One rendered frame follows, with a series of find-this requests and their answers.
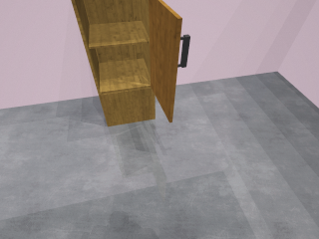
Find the handle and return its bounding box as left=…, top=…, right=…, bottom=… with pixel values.
left=177, top=34, right=190, bottom=68

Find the cupboard door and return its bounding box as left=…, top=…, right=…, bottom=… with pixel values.
left=149, top=0, right=182, bottom=123

